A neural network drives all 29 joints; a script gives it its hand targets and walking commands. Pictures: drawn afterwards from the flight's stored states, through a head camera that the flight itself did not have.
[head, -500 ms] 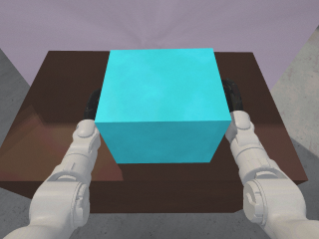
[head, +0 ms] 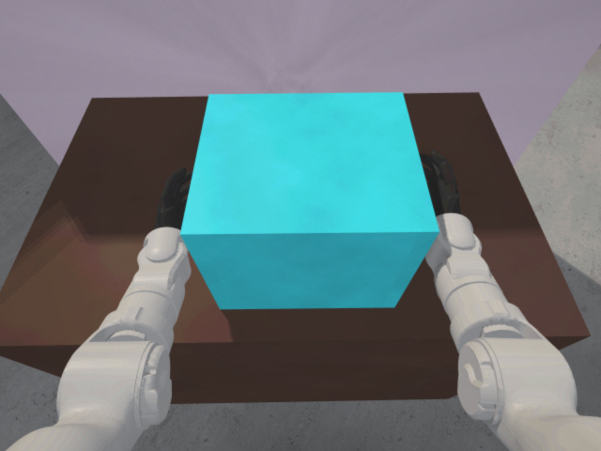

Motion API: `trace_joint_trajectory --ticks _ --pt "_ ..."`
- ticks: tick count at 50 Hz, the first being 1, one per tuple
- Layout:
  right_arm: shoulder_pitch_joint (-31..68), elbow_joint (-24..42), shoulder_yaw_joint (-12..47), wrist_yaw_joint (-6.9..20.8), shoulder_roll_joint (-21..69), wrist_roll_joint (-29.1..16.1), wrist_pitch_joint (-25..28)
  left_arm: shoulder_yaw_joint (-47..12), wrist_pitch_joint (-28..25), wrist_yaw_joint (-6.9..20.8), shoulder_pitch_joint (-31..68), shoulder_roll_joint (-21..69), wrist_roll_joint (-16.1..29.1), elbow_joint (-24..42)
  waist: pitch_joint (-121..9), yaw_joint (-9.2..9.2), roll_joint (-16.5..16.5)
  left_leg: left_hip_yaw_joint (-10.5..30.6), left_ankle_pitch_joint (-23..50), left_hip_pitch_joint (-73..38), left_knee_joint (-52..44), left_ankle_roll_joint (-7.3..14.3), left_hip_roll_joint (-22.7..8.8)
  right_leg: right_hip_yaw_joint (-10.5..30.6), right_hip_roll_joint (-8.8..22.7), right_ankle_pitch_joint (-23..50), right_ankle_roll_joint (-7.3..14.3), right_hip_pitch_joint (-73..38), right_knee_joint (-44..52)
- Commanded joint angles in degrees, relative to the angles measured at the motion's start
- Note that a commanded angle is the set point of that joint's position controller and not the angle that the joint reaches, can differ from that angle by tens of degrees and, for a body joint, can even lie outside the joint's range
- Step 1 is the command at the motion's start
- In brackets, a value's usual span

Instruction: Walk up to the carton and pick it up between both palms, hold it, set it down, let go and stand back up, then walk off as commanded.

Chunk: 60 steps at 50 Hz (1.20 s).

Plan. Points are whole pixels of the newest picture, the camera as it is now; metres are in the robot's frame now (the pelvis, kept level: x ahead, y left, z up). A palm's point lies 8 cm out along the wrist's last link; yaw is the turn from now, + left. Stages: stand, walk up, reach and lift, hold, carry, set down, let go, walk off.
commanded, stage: set down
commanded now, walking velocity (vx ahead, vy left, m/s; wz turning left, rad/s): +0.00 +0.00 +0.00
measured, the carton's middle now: (306, 206) +0.46 +0.01 +0.01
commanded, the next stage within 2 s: none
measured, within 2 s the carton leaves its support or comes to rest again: neither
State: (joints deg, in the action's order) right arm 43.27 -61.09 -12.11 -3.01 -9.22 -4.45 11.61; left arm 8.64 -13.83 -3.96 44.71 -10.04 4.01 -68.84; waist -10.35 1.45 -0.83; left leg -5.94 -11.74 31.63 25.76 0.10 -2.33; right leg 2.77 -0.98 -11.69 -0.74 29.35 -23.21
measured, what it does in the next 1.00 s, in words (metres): shifts its weight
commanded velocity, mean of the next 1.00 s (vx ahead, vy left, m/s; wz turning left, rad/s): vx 0.00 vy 0.00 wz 0.00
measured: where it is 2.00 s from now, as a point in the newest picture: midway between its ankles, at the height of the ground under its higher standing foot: outside the picture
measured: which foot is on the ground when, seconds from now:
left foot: down 0.00-1.00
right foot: down 0.00-1.00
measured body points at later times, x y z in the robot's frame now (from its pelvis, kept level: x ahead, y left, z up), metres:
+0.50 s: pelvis -0.01 +0.01 +0.00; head +0.05 +0.01 +0.44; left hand +0.41 +0.22 +0.03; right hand +0.43 -0.19 +0.07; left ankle -0.01 +0.11 -0.74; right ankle -0.03 -0.13 -0.74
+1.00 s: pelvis -0.05 +0.01 -0.01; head -0.02 +0.01 +0.44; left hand +0.31 +0.24 +0.00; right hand +0.32 -0.23 +0.01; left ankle -0.01 +0.11 -0.74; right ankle -0.03 -0.13 -0.74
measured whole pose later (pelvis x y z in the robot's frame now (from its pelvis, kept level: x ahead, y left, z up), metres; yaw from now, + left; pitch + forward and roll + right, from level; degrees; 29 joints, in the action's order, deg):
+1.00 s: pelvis -0.05 +0.01 -0.01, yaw +0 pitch +15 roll -2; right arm 24.5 -52.3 -3.0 1.6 -17.8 -14.1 9.5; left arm 5.2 -8.1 -4.1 28.2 -11.8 12.2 -55.7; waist -12.7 2.2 -0.6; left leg -5.9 -9.5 35.0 29.0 1.2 -2.8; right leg 2.8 -1.3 -8.5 -1.1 32.1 -25.1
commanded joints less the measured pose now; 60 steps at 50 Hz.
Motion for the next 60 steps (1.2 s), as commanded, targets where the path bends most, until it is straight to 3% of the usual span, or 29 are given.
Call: trace_joint_trajectory --ticks 1,3,7,10,14,21,26,29,32,39,44,51,57,60 --pt "37.5 6.3 11.6 2.0 -16.9 -8.4 2.7 -2.8 -2.3 -1.7 38.1 -13.8 7.1 8.9 -46.5 2.45 3.4 4.1 42.0 -23.1 9.8 -5.5 -0.6 -4.2 -2.9 37.0 -0.5 -8.8 -6.9" --pt "37.5 6.1 12.0 1.9 -20.2 -9.8 2.2 -3.4 -1.6 -1.8 37.9 -16.3 8.5 8.7 -47.0 2.10 3.8 4.4 42.0 -24.5 10.3 -5.8 -0.7 -4.6 -3.2 35.5 -0.3 -6.4 -6.7" --pt "38.3 5.0 13.4 2.5 -22.5 -12.8 1.6 -5.3 -0.6 -2.5 38.2 -18.2 10.3 10.7 -47.9 2.72 1.3 4.7 42.9 -27.0 11.0 -6.7 -1.0 -5.3 -3.9 30.6 1.2 -1.7 -5.2" --pt "38.5 4.9 13.1 3.0 -24.5 -13.4 1.5 -6.6 0.1 -2.8 37.9 -18.7 11.2 13.1 -48.1 2.10 0.3 4.9 44.6 -28.8 11.4 -7.4 -1.3 -5.8 -4.4 28.7 2.1 0.1 -4.3" --pt "38.3 4.5 14.0 3.8 -25.3 -14.5 0.6 -7.4 1.2 -3.0 36.7 -18.5 12.0 14.6 -47.3 3.04 -0.3 5.0 46.7 -30.5 11.5 -7.7 -1.4 -5.8 -4.6 27.0 2.7 1.8 -3.5" --pt "34.1 4.6 13.7 4.7 -26.8 -14.9 0.2 -7.7 2.7 -2.7 31.0 -17.5 11.4 18.8 -45.5 2.51 -0.8 5.4 51.5 -32.5 11.6 -7.8 -1.5 -5.9 -5.0 29.5 2.8 0.7 -3.4" --pt "25.4 6.0 14.7 4.8 -26.7 -14.5 1.4 -6.6 3.5 -1.9 21.9 -16.1 10.2 23.6 -44.6 2.09 -0.9 6.1 56.1 -36.6 11.8 -7.3 -1.6 -5.7 -4.9 33.2 2.7 0.5 -2.8" --pt "20.6 8.4 15.3 4.8 -26.6 -14.4 2.3 -5.3 3.6 -1.3 16.8 -16.4 9.1 25.7 -44.0 2.68 -0.4 5.8 56.0 -36.4 11.2 -7.1 -1.3 -5.4 -4.8 35.9 2.5 -2.6 -2.4" --pt "18.1 12.2 15.4 4.6 -26.6 -14.6 3.2 -4.6 3.3 -0.5 13.6 -17.4 9.1 27.7 -43.5 2.02 0.4 5.7 54.9 -35.7 10.9 -6.6 -0.8 -5.3 -4.4 38.9 1.5 -4.6 -2.9" --pt "14.8 27.3 14.0 4.5 -26.7 -15.4 4.5 -4.6 0.7 0.8 9.6 -20.3 11.3 35.2 -45.0 0.63 4.0 5.2 44.3 -30.6 9.3 -5.8 1.6 -5.8 -4.3 39.4 -0.8 -12.0 -5.5" --pt "12.9 34.2 11.5 5.2 -28.1 -15.0 3.1 -7.3 0.1 0.6 7.6 -20.3 14.5 37.9 -42.4 0.47 4.9 6.2 37.5 -31.0 8.0 -5.3 1.1 -6.2 -4.5 28.9 -0.5 -8.9 -4.5" --pt "7.6 33.6 9.3 6.9 -29.5 -16.0 0.2 -9.5 1.4 -0.9 4.1 -20.5 15.9 38.3 -33.0 1.88 2.7 6.8 20.4 -29.6 3.2 -5.1 0.7 -6.0 -3.4 13.1 1.4 -6.1 -2.4" --pt "5.3 29.4 6.7 8.2 -29.8 -16.1 -1.4 -11.7 2.6 -2.6 3.8 -20.0 16.1 37.2 -25.4 2.15 1.5 9.1 -1.5 -25.0 -3.0 -4.1 -0.4 -5.7 -2.2 2.6 0.9 -6.3 -2.2" --pt "4.8 29.5 5.8 8.3 -29.4 -15.8 -1.6 -12.7 2.7 -3.2 4.2 -19.8 16.3 37.5 -25.2 1.89 1.0 9.5 -6.6 -24.2 -4.3 -3.6 -0.6 -5.5 -1.7 0.3 0.5 -6.9 -2.3"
